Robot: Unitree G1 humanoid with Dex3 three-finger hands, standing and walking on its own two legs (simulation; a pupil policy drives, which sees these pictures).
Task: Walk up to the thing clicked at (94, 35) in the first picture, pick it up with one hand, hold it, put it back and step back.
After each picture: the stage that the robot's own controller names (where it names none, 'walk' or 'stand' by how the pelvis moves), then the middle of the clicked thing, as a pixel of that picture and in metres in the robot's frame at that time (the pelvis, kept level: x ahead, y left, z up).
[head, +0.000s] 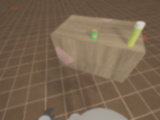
stand; (94, 34) +0.93 +0.01 -0.04
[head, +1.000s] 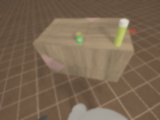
walk; (79, 38) +0.81 +0.21 -0.02
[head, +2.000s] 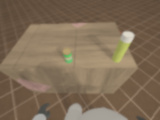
stand; (67, 55) +0.49 +0.23 +0.00
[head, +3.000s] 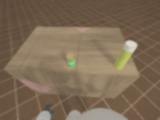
stand; (71, 60) +0.48 +0.19 -0.04
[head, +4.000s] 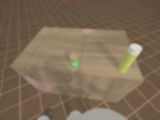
stand; (74, 61) +0.48 +0.18 -0.04
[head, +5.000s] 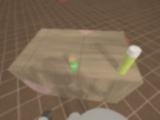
stand; (73, 63) +0.46 +0.18 -0.04
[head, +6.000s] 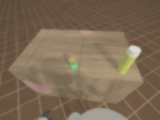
stand; (73, 63) +0.46 +0.18 -0.04
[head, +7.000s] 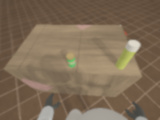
rise first; (71, 60) +0.46 +0.20 -0.04
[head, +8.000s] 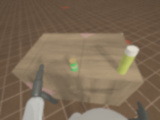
rise first; (73, 64) +0.46 +0.21 -0.04
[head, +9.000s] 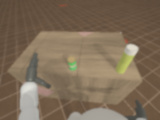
go down; (72, 63) +0.46 +0.20 -0.03
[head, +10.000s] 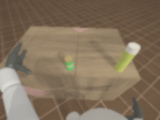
go down; (69, 63) +0.44 +0.19 -0.01
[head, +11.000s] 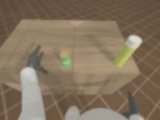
close in; (65, 59) +0.44 +0.20 +0.01
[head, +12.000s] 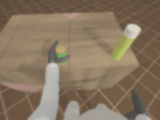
close; (61, 54) +0.45 +0.20 +0.03
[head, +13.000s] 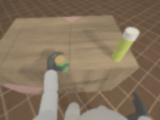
lift; (61, 63) +0.39 +0.20 +0.03
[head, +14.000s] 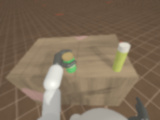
lift; (69, 62) +0.34 +0.16 +0.16
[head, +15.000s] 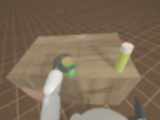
hold; (68, 67) +0.33 +0.17 +0.13
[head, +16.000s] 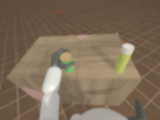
hold; (67, 62) +0.33 +0.17 +0.16
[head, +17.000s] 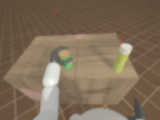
crouch; (66, 59) +0.36 +0.18 +0.15
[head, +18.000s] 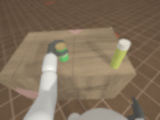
lower; (62, 52) +0.44 +0.21 +0.13
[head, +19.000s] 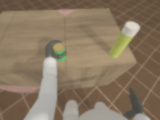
lower; (60, 52) +0.46 +0.20 +0.04
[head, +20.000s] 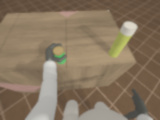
lower; (59, 55) +0.45 +0.20 +0.04
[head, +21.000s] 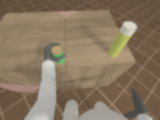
lower; (58, 55) +0.45 +0.21 +0.04
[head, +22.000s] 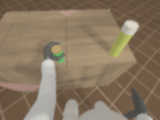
lower; (58, 54) +0.45 +0.21 +0.04
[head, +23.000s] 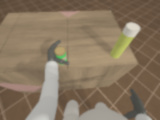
withdraw; (61, 56) +0.44 +0.19 +0.04
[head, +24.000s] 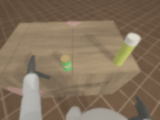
sink last; (66, 63) +0.41 +0.19 +0.01
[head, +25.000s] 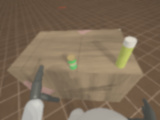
stand; (72, 62) +0.46 +0.20 +0.01
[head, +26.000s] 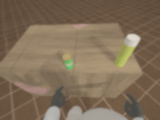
stand; (68, 61) +0.43 +0.21 +0.02
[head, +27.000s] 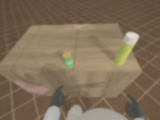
stand; (68, 60) +0.44 +0.21 +0.03
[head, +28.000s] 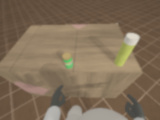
stand; (68, 60) +0.43 +0.21 +0.03
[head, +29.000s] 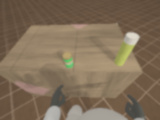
stand; (68, 60) +0.44 +0.21 +0.03
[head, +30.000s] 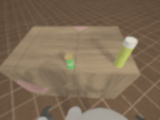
stand; (69, 61) +0.44 +0.20 +0.00
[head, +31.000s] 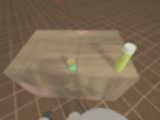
walk; (71, 65) +0.44 +0.19 -0.04
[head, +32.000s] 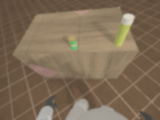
walk; (73, 43) +0.61 +0.21 -0.02
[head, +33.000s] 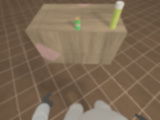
walk; (77, 23) +0.93 +0.20 -0.02
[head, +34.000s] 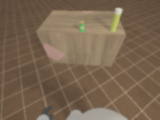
stand; (81, 26) +1.03 +0.19 -0.03
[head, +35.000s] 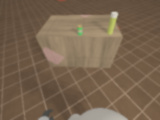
stand; (79, 30) +1.03 +0.20 -0.04
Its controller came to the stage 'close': yes
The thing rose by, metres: 0.21
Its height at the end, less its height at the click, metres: +0.00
